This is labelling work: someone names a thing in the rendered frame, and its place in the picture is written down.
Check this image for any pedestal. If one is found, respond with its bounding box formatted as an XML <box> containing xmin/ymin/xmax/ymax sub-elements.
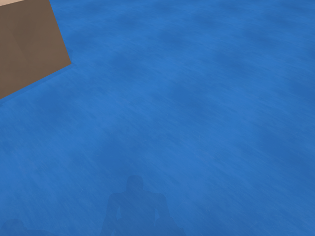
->
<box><xmin>0</xmin><ymin>0</ymin><xmax>71</xmax><ymax>99</ymax></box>

